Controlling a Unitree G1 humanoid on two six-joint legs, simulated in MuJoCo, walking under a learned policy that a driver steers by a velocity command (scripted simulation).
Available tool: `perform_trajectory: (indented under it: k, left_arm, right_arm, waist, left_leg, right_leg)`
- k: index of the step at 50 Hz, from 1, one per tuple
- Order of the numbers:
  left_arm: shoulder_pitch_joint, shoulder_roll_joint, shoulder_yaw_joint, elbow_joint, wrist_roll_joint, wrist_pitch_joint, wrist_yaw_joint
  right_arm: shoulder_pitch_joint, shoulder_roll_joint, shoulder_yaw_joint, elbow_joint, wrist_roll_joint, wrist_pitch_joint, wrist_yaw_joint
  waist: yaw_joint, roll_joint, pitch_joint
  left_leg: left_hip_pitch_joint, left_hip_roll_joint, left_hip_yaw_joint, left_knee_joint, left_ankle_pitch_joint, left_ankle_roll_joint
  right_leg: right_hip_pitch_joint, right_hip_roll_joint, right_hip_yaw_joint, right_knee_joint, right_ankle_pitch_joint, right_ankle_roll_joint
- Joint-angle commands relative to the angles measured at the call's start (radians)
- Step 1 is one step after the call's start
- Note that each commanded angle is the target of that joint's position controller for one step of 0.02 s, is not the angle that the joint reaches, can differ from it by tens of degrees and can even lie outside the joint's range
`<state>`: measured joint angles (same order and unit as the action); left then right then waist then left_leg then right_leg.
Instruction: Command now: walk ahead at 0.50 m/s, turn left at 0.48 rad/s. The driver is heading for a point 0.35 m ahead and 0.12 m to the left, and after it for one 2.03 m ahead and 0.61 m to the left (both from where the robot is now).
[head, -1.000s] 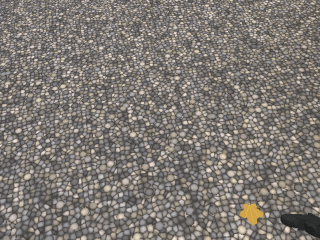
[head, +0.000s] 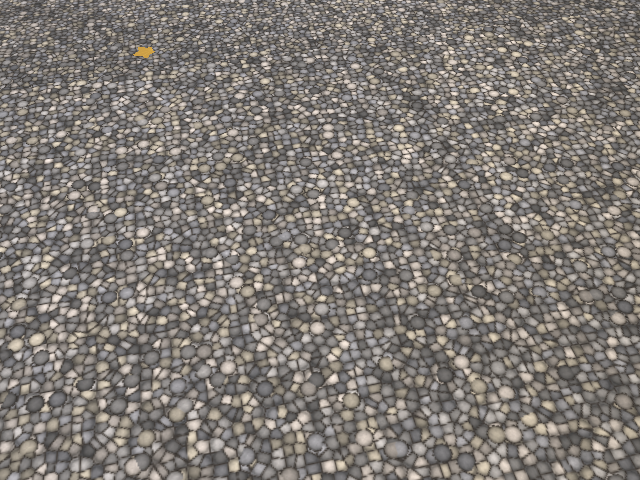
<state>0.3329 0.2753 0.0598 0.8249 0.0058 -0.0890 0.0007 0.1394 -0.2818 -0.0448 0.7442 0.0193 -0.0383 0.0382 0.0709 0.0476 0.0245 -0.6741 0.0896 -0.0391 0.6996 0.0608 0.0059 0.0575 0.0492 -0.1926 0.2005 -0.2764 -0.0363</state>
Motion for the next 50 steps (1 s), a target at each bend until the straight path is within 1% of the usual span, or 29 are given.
perform_trajectory:
  k: [1,2,4,5,6,7,8,9,10,11,12,13,15,17,21,25,27,29,30,31,32,33,34,35,37,39,43,47,50]
  left_arm:
    - [0.007,0.174,0.044,-0.033,-0.014,0.009,0.009]
    - [0.008,0.18,0.046,-0.029,-0.018,0.018,0.011]
    - [-0.009,0.209,0.054,-0.034,-0.02,0.035,0.021]
    - [-0.017,0.221,0.057,-0.038,-0.021,0.044,0.027]
    - [-0.032,0.225,0.056,-0.043,-0.023,0.051,0.033]
    - [-0.03,0.207,0.046,-0.058,-0.015,0.045,0.038]
    - [0.066,0.053,-0.002,-0.11,0.02,0.017,0.019]
    - [-0.009,0.11,0.0,-0.12,-0.006,-0.026,0.002]
    - [-0.114,0.16,0.014,-0.156,-0.045,-0.048,-0.009]
    - [-0.139,0.149,0.007,-0.166,-0.041,-0.06,-0.007]
    - [-0.143,0.148,0.011,-0.158,-0.015,-0.062,0.0]
    - [-0.126,0.158,0.02,-0.154,-0.001,-0.052,0.002]
    - [-0.099,0.141,0.019,-0.154,0.009,-0.027,0.001]
    - [-0.129,0.111,0.009,-0.164,0.013,-0.012,0.004]
    - [-0.29,0.069,-0.011,-0.201,0.007,-0.015,-0.004]
    - [-0.36,0.109,0.001,-0.224,-0.013,-0.028,-0.018]
    - [-0.339,0.136,0.015,-0.222,-0.016,-0.036,-0.022]
    - [-0.222,0.159,0.035,-0.193,-0.013,-0.044,-0.017]
    - [-0.105,0.197,0.049,-0.18,0.003,-0.049,-0.01]
    - [0.011,0.278,0.068,-0.167,0.022,-0.044,-0.004]
    - [0.057,0.267,0.071,-0.134,0.001,-0.031,-0.014]
    - [0.0,0.177,0.048,-0.156,-0.007,-0.027,-0.013]
    - [-0.045,0.142,0.036,-0.161,-0.004,-0.019,-0.009]
    - [-0.086,0.12,0.027,-0.159,0.003,-0.014,-0.008]
    - [-0.118,0.094,0.018,-0.145,0.009,-0.016,-0.004]
    - [-0.111,0.101,0.023,-0.127,0.001,-0.024,-0.004]
    - [-0.077,0.142,0.035,-0.082,0.0,-0.027,-0.007]
    - [-0.049,0.17,0.038,-0.046,-0.018,-0.014,-0.008]
    - [0.012,0.195,0.042,-0.005,-0.033,0.001,-0.009]
  right_arm:
    - [-0.14,-0.041,-0.002,-0.125,0.001,-0.015,0.021]
    - [-0.147,-0.046,-0.005,-0.139,0.001,-0.014,0.028]
    - [-0.109,-0.074,-0.02,-0.153,0.001,-0.009,0.034]
    - [-0.035,-0.101,-0.036,-0.143,0.002,-0.005,0.033]
    - [0.102,-0.146,-0.063,-0.113,0.004,-0.003,0.025]
    - [0.27,-0.217,-0.097,-0.075,0.005,0.006,0.005]
    - [0.269,-0.326,-0.115,-0.076,0.012,0.005,-0.008]
    - [0.298,-0.26,-0.094,-0.104,0.004,-0.008,-0.007]
    - [0.268,-0.207,-0.079,-0.097,-0.005,-0.018,-0.007]
    - [0.21,-0.182,-0.072,-0.101,-0.001,-0.023,-0.008]
    - [0.142,-0.154,-0.064,-0.112,-0.001,-0.024,-0.01]
    - [0.101,-0.127,-0.054,-0.13,-0.012,-0.025,-0.014]
    - [0.078,-0.132,-0.055,-0.139,-0.013,-0.027,-0.02]
    - [0.094,-0.156,-0.061,-0.128,-0.009,-0.028,-0.032]
    - [0.144,-0.179,-0.069,-0.105,0.001,-0.015,-0.051]
    - [0.207,-0.177,-0.07,-0.079,0.01,-0.004,-0.055]
    - [0.204,-0.172,-0.071,-0.078,0.008,-0.001,-0.057]
    - [0.183,-0.143,-0.063,-0.086,0.003,0.003,-0.056]
    - [0.184,-0.089,-0.043,-0.097,-0.005,0.0,-0.052]
    - [0.288,-0.018,-0.021,-0.119,0.0,-0.007,-0.052]
    - [0.331,-0.068,-0.022,-0.133,0.023,-0.013,-0.053]
    - [0.264,-0.157,-0.044,-0.116,0.026,-0.009,-0.055]
    - [0.179,-0.175,-0.051,-0.129,0.013,-0.002,-0.055]
    - [0.143,-0.161,-0.052,-0.138,0.002,0.001,-0.053]
    - [0.14,-0.126,-0.054,-0.144,0.007,0.01,-0.043]
    - [0.134,-0.088,-0.046,-0.152,0.009,0.02,-0.038]
    - [0.066,-0.051,-0.03,-0.173,-0.001,0.016,-0.034]
    - [-0.059,-0.029,-0.013,-0.194,-0.003,-0.007,-0.01]
    - [-0.14,-0.034,-0.009,-0.223,0.003,-0.015,0.004]
  waist:
    - [0.013,-0.073,0.079]
    - [0.006,-0.081,0.073]
    - [-0.035,-0.121,0.016]
    - [-0.08,-0.139,-0.036]
    - [-0.16,-0.129,-0.11]
    - [-0.241,-0.064,-0.199]
    - [-0.129,0.205,-0.276]
    - [-0.188,0.108,-0.422]
    - [-0.208,0.057,-0.288]
    - [-0.165,-0.014,-0.186]
    - [-0.12,-0.052,-0.118]
    - [-0.084,-0.035,-0.096]
    - [-0.052,-0.019,-0.077]
    - [-0.052,-0.02,-0.049]
    - [-0.116,0.021,-0.025]
    - [-0.14,0.044,-0.03]
    - [-0.118,0.067,-0.032]
    - [-0.05,0.08,-0.066]
    - [0.005,0.028,-0.169]
    - [-0.009,-0.2,-0.313]
    - [-0.019,-0.387,-0.334]
    - [0.005,-0.239,-0.197]
    - [0.007,-0.168,-0.106]
    - [-0.011,-0.132,-0.05]
    - [-0.045,-0.169,-0.011]
    - [-0.05,-0.166,-0.006]
    - [-0.04,-0.112,0.001]
    - [-0.003,-0.101,0.033]
    - [0.014,-0.107,0.058]
  left_leg:
    - [-0.055,-0.005,0.042,-0.066,-0.046,0.031]
    - [-0.045,-0.017,0.062,-0.079,-0.093,0.045]
    - [0.064,-0.078,0.125,-0.079,-0.198,0.082]
    - [0.168,-0.118,0.15,-0.075,-0.245,0.106]
    - [0.366,-0.157,0.155,-0.126,-0.214,0.14]
    - [0.674,-0.102,0.022,-0.167,-0.179,0.191]
    - [1.035,0.168,-0.525,-0.214,-0.284,0.375]
    - [1.119,0.251,-0.809,-0.359,-0.375,0.438]
    - [1.037,0.217,-0.654,-0.388,-0.32,0.378]
    - [0.889,0.171,-0.525,-0.39,-0.237,0.34]
    - [0.746,0.132,-0.436,-0.401,-0.13,0.314]
    - [0.647,0.104,-0.378,-0.424,-0.04,0.305]
    - [0.54,0.082,-0.337,-0.46,0.041,0.314]
    - [0.452,0.055,-0.27,-0.475,0.082,0.306]
    - [0.375,-0.022,-0.198,-0.456,-0.05,0.232]
    - [0.446,0.016,-0.301,-0.39,-0.179,0.202]
    - [0.498,0.042,-0.365,-0.331,-0.198,0.185]
    - [0.488,0.008,-0.371,-0.226,-0.165,0.15]
    - [0.422,-0.046,-0.313,-0.024,-0.199,0.115]
    - [0.146,-0.182,-0.172,0.31,-0.513,0.042]
    - [-0.085,-0.157,-0.131,0.527,-0.673,0.02]
    - [-0.14,-0.102,-0.151,0.607,-0.58,0.01]
    - [-0.133,-0.07,-0.111,0.611,-0.5,0.005]
    - [-0.1,-0.041,-0.101,0.572,-0.441,0.002]
    - [-0.026,0.002,-0.088,0.504,-0.379,0.001]
    - [-0.021,0.013,-0.067,0.464,-0.35,-0.006]
    - [-0.047,0.012,-0.071,0.274,-0.224,-0.018]
    - [0.03,-0.009,0.002,0.022,-0.074,-0.005]
    - [0.05,-0.022,0.032,-0.078,-0.1,0.017]
  right_leg:
    - [0.026,-0.324,0.06,-0.025,0.468,-0.118]
    - [0.055,-0.331,0.048,0.01,0.551,-0.109]
    - [0.086,-0.33,0.017,0.136,0.884,-0.085]
    - [0.081,-0.323,0.004,0.255,1.03,-0.073]
    - [0.014,-0.296,-0.019,0.443,1.048,-0.048]
    - [-0.204,-0.256,-0.019,0.717,0.816,-0.007]
    - [-0.684,-0.051,0.03,1.086,-0.166,0.063]
    - [-0.808,-0.003,0.274,1.221,-0.323,0.056]
    - [-0.888,-0.061,0.304,1.204,-0.233,0.035]
    - [-0.867,-0.103,0.294,1.114,-0.147,0.023]
    - [-0.812,-0.134,0.285,1.02,-0.103,0.03]
    - [-0.738,-0.154,0.29,0.973,-0.071,0.039]
    - [-0.678,-0.157,0.275,0.9,-0.047,0.07]
    - [-0.659,-0.147,0.25,0.79,0.01,0.101]
    - [-0.568,-0.085,0.232,0.468,0.301,0.118]
    - [-0.514,-0.054,0.271,0.329,0.333,0.102]
    - [-0.485,-0.056,0.286,0.302,0.257,0.074]
    - [-0.325,-0.057,0.262,0.247,0.216,0.028]
    - [-0.119,-0.158,0.345,0.256,0.181,-0.025]
    - [0.224,-0.386,0.689,0.218,0.053,-0.149]
    - [0.286,-0.497,1.034,0.114,-0.251,-0.231]
    - [0.175,-0.452,0.931,0.077,-0.354,-0.192]
    - [0.059,-0.406,0.762,0.078,-0.249,-0.152]
    - [-0.046,-0.36,0.642,0.06,-0.113,-0.137]
    - [-0.155,-0.302,0.485,0.015,0.037,-0.12]
    - [-0.177,-0.296,0.397,-0.02,0.124,-0.137]
    - [-0.146,-0.305,0.292,-0.052,0.267,-0.167]
    - [-0.139,-0.279,0.185,-0.061,0.312,-0.147]
    - [-0.07,-0.313,0.183,-0.047,0.341,-0.14]
